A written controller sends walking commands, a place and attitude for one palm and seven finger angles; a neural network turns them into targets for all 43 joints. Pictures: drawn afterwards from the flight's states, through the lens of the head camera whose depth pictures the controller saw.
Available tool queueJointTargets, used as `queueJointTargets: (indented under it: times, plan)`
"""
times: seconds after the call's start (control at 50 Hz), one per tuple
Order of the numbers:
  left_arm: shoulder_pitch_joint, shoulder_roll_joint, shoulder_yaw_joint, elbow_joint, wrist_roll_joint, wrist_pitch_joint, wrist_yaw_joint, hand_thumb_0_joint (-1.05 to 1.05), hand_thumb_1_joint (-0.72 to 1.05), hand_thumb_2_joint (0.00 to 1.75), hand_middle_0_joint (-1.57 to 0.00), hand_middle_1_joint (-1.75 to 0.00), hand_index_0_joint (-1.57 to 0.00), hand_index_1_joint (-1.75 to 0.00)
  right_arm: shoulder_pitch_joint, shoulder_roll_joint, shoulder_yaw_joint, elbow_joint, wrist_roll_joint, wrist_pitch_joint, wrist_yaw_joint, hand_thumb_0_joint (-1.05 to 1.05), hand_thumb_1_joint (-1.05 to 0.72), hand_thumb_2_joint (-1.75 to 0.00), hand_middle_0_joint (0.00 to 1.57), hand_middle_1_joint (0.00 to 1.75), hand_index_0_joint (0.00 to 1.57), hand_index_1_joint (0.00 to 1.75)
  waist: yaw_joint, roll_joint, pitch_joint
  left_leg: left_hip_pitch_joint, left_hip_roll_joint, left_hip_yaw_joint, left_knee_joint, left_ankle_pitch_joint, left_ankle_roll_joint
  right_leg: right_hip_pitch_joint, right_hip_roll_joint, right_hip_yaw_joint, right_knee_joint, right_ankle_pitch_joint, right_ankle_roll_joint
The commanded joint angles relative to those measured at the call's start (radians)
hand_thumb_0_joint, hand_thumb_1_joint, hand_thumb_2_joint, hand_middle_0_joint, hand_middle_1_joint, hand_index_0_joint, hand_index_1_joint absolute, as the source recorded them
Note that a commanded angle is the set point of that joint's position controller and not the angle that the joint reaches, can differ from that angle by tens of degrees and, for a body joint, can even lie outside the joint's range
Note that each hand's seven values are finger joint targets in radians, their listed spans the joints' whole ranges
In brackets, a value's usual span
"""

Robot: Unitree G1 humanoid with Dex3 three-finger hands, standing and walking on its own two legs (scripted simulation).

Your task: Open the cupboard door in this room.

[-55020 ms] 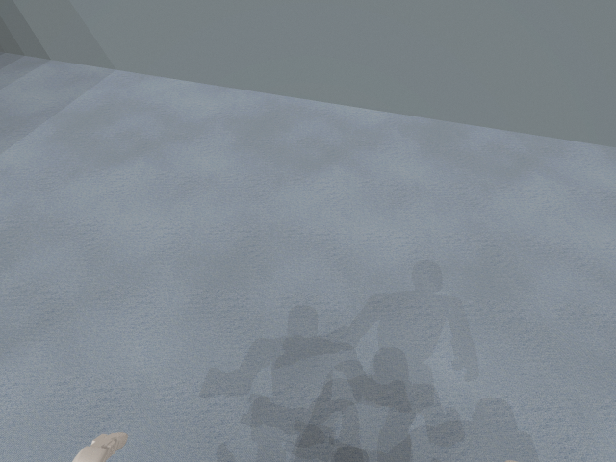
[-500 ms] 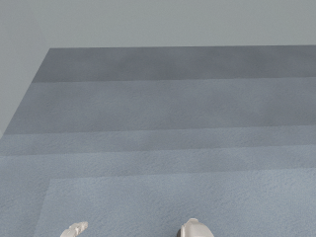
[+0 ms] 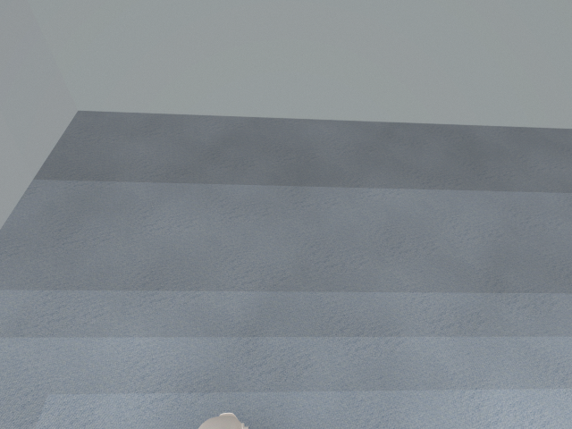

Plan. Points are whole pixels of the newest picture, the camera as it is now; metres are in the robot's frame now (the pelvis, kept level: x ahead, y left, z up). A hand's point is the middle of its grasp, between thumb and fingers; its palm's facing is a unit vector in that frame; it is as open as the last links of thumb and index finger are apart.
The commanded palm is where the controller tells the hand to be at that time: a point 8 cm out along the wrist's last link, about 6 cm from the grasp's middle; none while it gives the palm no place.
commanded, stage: turn to face it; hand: left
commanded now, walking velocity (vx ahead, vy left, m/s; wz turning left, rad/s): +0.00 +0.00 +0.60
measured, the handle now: out of the picture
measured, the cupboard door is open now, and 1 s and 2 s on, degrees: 44 44 44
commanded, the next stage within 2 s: none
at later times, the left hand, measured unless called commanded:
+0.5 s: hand out of the picture +0.13 +0.22 -0.15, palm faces +0.24 -0.94 -0.24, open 7.4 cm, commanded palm none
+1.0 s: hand out of the picture -0.01 +0.14 -0.17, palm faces +0.57 -0.78 -0.25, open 7.3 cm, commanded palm none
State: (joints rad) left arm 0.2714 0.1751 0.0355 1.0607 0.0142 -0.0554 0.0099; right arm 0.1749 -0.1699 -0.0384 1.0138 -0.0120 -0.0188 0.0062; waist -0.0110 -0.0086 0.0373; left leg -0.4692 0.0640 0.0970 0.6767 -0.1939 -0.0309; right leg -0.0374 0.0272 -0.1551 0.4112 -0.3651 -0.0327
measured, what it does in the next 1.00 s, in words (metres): steps on the spot, turning left: left foot, then right foot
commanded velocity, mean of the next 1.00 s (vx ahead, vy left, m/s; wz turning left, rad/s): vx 0.00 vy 0.00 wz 0.60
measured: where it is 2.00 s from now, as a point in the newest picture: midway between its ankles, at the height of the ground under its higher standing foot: outside the picture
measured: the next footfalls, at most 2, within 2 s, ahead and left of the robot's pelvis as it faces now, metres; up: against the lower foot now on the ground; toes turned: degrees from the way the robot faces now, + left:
left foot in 0.04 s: +0.14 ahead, +0.09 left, +0.00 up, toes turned +7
right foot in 0.60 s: +0.13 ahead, -0.14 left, +0.00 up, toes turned +19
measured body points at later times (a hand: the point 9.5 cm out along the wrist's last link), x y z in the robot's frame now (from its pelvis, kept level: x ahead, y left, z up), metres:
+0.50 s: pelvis +0.07 -0.01 +0.01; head +0.11 +0.01 +0.45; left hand +0.12 +0.27 -0.13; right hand +0.16 -0.25 -0.14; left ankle +0.10 +0.09 -0.73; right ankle +0.09 -0.17 -0.69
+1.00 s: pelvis +0.09 -0.04 +0.00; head +0.14 -0.01 +0.45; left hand -0.04 +0.18 -0.15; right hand +0.34 -0.19 -0.14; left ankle +0.02 +0.06 -0.71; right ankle +0.10 -0.16 -0.73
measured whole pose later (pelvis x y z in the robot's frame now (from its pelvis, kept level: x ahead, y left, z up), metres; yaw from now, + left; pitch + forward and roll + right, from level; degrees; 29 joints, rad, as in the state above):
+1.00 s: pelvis +0.09 -0.04 +0.00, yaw +35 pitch +1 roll +2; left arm 0.29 0.21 0.04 0.92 0.03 0.01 0.02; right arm 0.06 -0.26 -0.07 0.92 -0.01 0.07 0.03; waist 0.02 -0.03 0.12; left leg -0.37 0.02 0.09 0.75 -0.42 -0.05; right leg -0.17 -0.14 -0.25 0.57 -0.40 0.01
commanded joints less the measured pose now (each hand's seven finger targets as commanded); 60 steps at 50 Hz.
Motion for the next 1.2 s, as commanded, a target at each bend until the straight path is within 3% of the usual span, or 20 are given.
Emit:
queueJointTargets:
  times: [0.0, 0.02, 0.04, 0.1, 0.18, 0.4, 0.52, 0.54, 0.56, 0.58, 0.62, 0.68, 0.82, 0.94, 0.98, 1.0, 1.02, 1.04, 1.06, 1.18]
  plan:
    - [0.061, 0.135, 0.030, -0.056, -0.010, 0.008, 0.018, 0.00, 0.90, 0.90, -0.20, -0.30, -0.20, -0.30, 0.206, -0.163, -0.024, -0.006, -0.022, -0.009, -0.008, 0.00, -0.90, -0.90, 0.20, 0.30, 0.20, 0.30, -0.065, 0.094, -0.124, 0.360, 0.083, -0.158, -0.168, 0.494, 0.100, -0.149, -0.191, -0.005, 0.378, 0.578, 0.031]
    - [0.099, 0.091, 0.024, -0.077, -0.028, 0.013, 0.018, 0.00, 0.90, 0.90, -0.20, -0.30, -0.20, -0.30, 0.256, -0.244, -0.039, -0.010, -0.021, -0.010, -0.018, 0.00, -0.90, -0.90, 0.20, 0.30, 0.20, 0.30, -0.064, 0.340, -0.202, 0.522, 0.321, -0.471, -0.190, 0.922, 0.255, -0.369, -0.062, -0.004, 0.645, -0.145, 0.084]
    - [0.055, 0.118, 0.020, -0.104, -0.017, 0.023, 0.024, 0.00, 0.90, 0.90, -0.20, -0.30, -0.20, -0.30, 0.258, -0.254, -0.039, -0.007, -0.012, 0.005, -0.026, 0.00, -0.90, -0.90, 0.20, 0.30, 0.20, 0.30, -0.068, 0.230, -0.226, 0.469, 0.362, -0.514, -0.249, 0.804, 0.312, -0.374, -0.049, 0.118, 0.777, -0.327, 0.068]
    - [-0.066, 0.112, 0.039, -0.130, 0.002, 0.045, 0.013, 0.00, 0.90, 0.90, -0.20, -0.30, -0.20, -0.30, 0.132, -0.205, -0.034, -0.060, -0.011, 0.006, -0.039, 0.00, -0.90, -0.90, 0.20, 0.30, 0.20, 0.30, -0.027, 0.133, -0.080, 0.253, 0.274, -0.475, -0.354, 0.364, 0.247, -0.491, -0.107, 0.185, 0.844, -0.137, 0.087]
    - [-0.011, 0.091, 0.045, -0.124, 0.005, 0.067, 0.003, 0.00, 0.90, 0.90, -0.20, -0.30, -0.20, -0.30, 0.072, -0.203, -0.037, -0.087, -0.007, -0.002, -0.037, 0.00, -0.90, -0.90, 0.20, 0.30, 0.20, 0.30, 0.017, 0.094, -0.134, 0.233, 0.174, -0.340, -0.369, 0.269, 0.186, -0.461, -0.098, 0.173, 0.765, 0.001, 0.107]
    - [-0.145, 0.113, 0.046, -0.217, 0.005, 0.076, 0.008, 0.00, 0.90, 0.90, -0.20, -0.30, -0.20, -0.30, 0.108, -0.232, -0.076, -0.099, -0.014, 0.029, -0.021, 0.00, -0.90, -0.90, 0.20, 0.30, 0.20, 0.30, -0.027, 0.159, -0.106, 0.265, 0.136, -0.484, -0.369, 0.080, 0.194, -0.471, -0.054, 0.167, 0.483, -0.047, 0.120]
    - [-0.025, 0.145, 0.053, -0.205, -0.007, 0.066, 0.021, 0.00, 0.90, 0.90, -0.20, -0.30, -0.20, -0.30, 0.026, -0.237, -0.089, -0.139, -0.007, 0.046, -0.018, 0.00, -0.90, -0.90, 0.20, 0.30, 0.20, 0.30, 0.030, 0.159, -0.130, 0.108, 0.063, -0.517, -0.286, 0.098, 0.144, -0.125, -0.008, 0.157, 0.073, 0.074, 0.082]
    - [0.019, 0.192, 0.064, -0.197, -0.002, 0.059, 0.027, 0.00, 0.90, 0.90, -0.20, -0.30, -0.20, -0.30, 0.015, -0.202, -0.086, -0.152, 0.002, 0.048, -0.013, 0.00, -0.90, -0.90, 0.20, 0.30, 0.20, 0.30, 0.054, 0.048, -0.135, -0.037, 0.005, -0.465, -0.208, -0.045, 0.094, 0.032, -0.099, 0.238, -0.076, 0.077, 0.056]
    - [0.029, 0.288, 0.079, -0.206, 0.014, 0.050, 0.033, 0.00, 0.90, 0.90, -0.20, -0.30, -0.20, -0.30, 0.022, -0.136, -0.078, -0.168, 0.011, 0.047, -0.008, 0.00, -0.90, -0.90, 0.20, 0.30, 0.20, 0.30, 0.064, -0.262, -0.125, -0.213, -0.134, -0.248, 0.034, -0.286, 0.004, 0.113, -0.375, 0.523, -0.217, -0.011, -0.036]
    - [-0.023, 0.297, 0.068, -0.226, 0.013, 0.054, 0.035, 0.00, 0.90, 0.90, -0.20, -0.30, -0.20, -0.30, -0.005, -0.177, -0.085, -0.174, -0.004, 0.045, -0.005, 0.00, -0.90, -0.90, 0.20, 0.30, 0.20, 0.30, 0.051, -0.262, -0.060, -0.211, -0.134, -0.157, 0.288, -0.402, -0.010, -0.062, -0.535, 0.589, -0.219, 0.093, -0.110]
    - [-0.134, 0.199, 0.046, -0.249, 0.004, 0.045, 0.033, 0.00, 0.90, 0.90, -0.20, -0.30, -0.20, -0.30, 0.033, -0.170, -0.084, -0.139, -0.014, 0.063, 0.008, 0.00, -0.90, -0.90, 0.20, 0.30, 0.20, 0.30, -0.023, -0.169, -0.023, -0.180, -0.078, -0.175, 0.498, -0.273, -0.018, -0.142, -0.393, 0.391, -0.148, 0.294, -0.102]
    - [-0.108, 0.167, 0.032, -0.242, -0.002, 0.035, 0.028, 0.00, 0.90, 0.90, -0.20, -0.30, -0.20, -0.30, 0.032, -0.150, -0.071, -0.128, -0.005, 0.074, 0.019, 0.00, -0.90, -0.90, 0.20, 0.30, 0.20, 0.30, -0.026, -0.194, -0.027, -0.167, -0.048, -0.111, 0.533, -0.180, -0.049, -0.081, -0.305, 0.177, -0.059, 0.629, -0.055]
    - [0.071, 0.214, 0.045, -0.194, 0.006, 0.036, 0.028, 0.00, 0.90, 0.90, -0.20, -0.30, -0.20, -0.30, -0.116, -0.130, -0.041, -0.164, -0.002, 0.076, 0.020, 0.00, -0.90, -0.90, 0.20, 0.30, 0.20, 0.30, 0.053, -0.179, -0.061, -0.123, -0.042, -0.032, 0.275, -0.229, -0.053, 0.102, -0.349, 0.124, 0.023, 0.900, -0.058]
    - [0.053, 0.247, 0.058, -0.197, 0.015, 0.045, 0.022, 0.00, 0.90, 0.90, -0.20, -0.30, -0.20, -0.30, -0.146, -0.134, -0.034, -0.186, 0.004, 0.065, 0.023, 0.00, -0.90, -0.90, 0.20, 0.30, 0.20, 0.30, 0.047, -0.227, -0.054, 0.048, -0.061, 0.030, 0.046, -0.230, -0.011, 0.023, -0.384, 0.072, 0.082, 0.851, -0.064]
    - [0.026, 0.259, 0.063, -0.203, 0.007, 0.044, 0.016, 0.00, 0.90, 0.90, -0.20, -0.30, -0.20, -0.30, -0.053, -0.162, -0.041, -0.170, -0.001, 0.055, 0.018, 0.00, -0.90, -0.90, 0.20, 0.30, 0.20, 0.30, -0.009, -0.181, -0.115, 0.222, -0.088, 0.047, -0.135, -0.094, 0.010, -0.028, -0.362, 0.012, 0.221, 0.842, -0.018]
    - [0.004, 0.252, 0.061, -0.212, -0.001, 0.046, 0.013, 0.00, 0.90, 0.90, -0.20, -0.30, -0.20, -0.30, 0.033, -0.210, -0.054, -0.149, -0.006, 0.047, 0.016, 0.00, -0.90, -0.90, 0.20, 0.30, 0.20, 0.30, -0.062, -0.100, -0.169, 0.419, -0.032, -0.008, -0.230, 0.104, 0.039, -0.158, -0.345, -0.023, 0.381, 0.689, 0.027]
    - [-0.025, 0.184, 0.048, -0.251, -0.009, 0.050, 0.003, 0.00, 0.90, 0.90, -0.20, -0.30, -0.20, -0.30, 0.113, -0.333, -0.087, -0.136, -0.013, 0.037, 0.009, 0.00, -0.90, -0.90, 0.20, 0.30, 0.20, 0.30, -0.106, 0.212, -0.220, 0.623, 0.255, -0.385, -0.253, 0.473, 0.175, -0.470, -0.187, -0.047, 0.635, -0.017, 0.107]
    - [-0.079, 0.166, 0.036, -0.289, -0.004, 0.062, 0.009, 0.00, 0.90, 0.90, -0.20, -0.30, -0.20, -0.30, 0.173, -0.381, -0.095, -0.122, 0.002, 0.042, 0.001, 0.00, -0.90, -0.90, 0.20, 0.30, 0.20, 0.30, -0.115, 0.250, -0.250, 0.631, 0.385, -0.542, -0.243, 0.823, 0.298, -0.587, -0.133, 0.077, 0.786, -0.306, 0.117]
    - [-0.109, 0.190, 0.038, -0.302, 0.001, 0.074, 0.017, 0.00, 0.90, 0.90, -0.20, -0.30, -0.20, -0.30, 0.146, -0.361, -0.088, -0.128, 0.002, 0.047, -0.002, 0.00, -0.90, -0.90, 0.20, 0.30, 0.20, 0.30, -0.095, 0.112, -0.193, 0.551, 0.388, -0.440, -0.244, 0.689, 0.303, -0.587, -0.168, 0.140, 0.812, -0.273, 0.108]
    - [-0.049, 0.172, 0.052, -0.218, 0.009, 0.093, -0.002, 0.00, 0.90, 0.90, -0.20, -0.30, -0.20, -0.30, -0.029, -0.266, -0.058, -0.169, -0.002, 0.026, -0.022, 0.00, -0.90, -0.90, 0.20, 0.30, 0.20, 0.30, 0.014, 0.128, -0.068, 0.313, 0.147, -0.295, -0.340, 0.352, 0.173, -0.524, -0.132, 0.164, 0.776, 0.016, 0.133]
